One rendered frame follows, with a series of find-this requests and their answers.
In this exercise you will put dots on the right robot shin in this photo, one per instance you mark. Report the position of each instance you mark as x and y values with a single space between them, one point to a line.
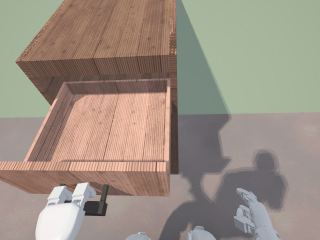
199 228

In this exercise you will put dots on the robot right thigh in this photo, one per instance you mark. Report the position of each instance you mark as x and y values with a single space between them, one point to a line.
199 234

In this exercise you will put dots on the right robot forearm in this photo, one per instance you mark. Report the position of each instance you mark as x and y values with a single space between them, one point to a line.
266 233

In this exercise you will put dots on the cabinet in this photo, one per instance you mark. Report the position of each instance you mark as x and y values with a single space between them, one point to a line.
104 40

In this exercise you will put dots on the robot left hand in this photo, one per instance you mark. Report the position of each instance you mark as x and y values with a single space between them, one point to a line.
62 221

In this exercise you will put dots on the robot right hand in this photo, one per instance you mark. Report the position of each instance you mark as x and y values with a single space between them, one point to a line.
252 218

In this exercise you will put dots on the drawer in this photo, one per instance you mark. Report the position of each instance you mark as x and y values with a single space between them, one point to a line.
105 132

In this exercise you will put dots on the handle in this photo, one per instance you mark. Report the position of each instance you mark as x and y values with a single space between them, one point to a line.
95 208

